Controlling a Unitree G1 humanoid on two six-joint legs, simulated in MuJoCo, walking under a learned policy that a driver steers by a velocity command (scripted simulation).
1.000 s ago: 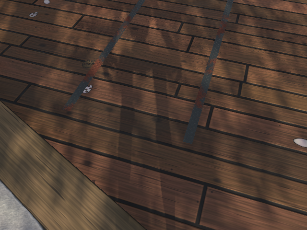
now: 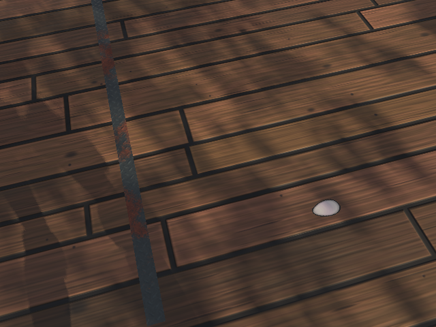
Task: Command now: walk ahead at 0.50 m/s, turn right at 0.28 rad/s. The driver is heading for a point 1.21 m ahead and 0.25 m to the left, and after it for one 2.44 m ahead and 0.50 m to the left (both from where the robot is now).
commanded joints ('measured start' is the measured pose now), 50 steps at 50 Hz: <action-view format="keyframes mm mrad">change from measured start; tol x32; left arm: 1 374 181 51 79 -5 12 42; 42 -230 38 13 -58 -1 -53 23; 50 261 136 50 67 15 -60 47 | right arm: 1 -123 -57 0 -176 33 -51 -13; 50 -33 -109 -38 -31 6 -23 3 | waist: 1 162 -82 -353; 16 98 -71 -16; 21 -42 316 -400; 42 -18 64 30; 50 186 -194 -327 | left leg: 1 -754 -8 -33 188 134 5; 10 -221 -9 -26 -802 749 6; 18 -84 -97 19 -1022 616 121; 21 631 244 -757 -1247 352 354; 29 141 95 -244 -1408 622 252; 46 302 70 -98 -1065 1188 182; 50 -477 -93 -146 -201 197 86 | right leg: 1 830 -385 568 -239 192 -302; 6 77 -255 281 -380 264 -209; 16 346 -271 190 -347 143 -118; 19 280 -150 80 27 361 -42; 21 -271 55 97 623 -353 45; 23 -397 -63 126 700 -214 4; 43 -203 -74 42 -110 196 21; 46 215 -10 3 -159 167 -33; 48 939 -416 569 -163 56 -235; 50 792 -412 572 -287 -57 -197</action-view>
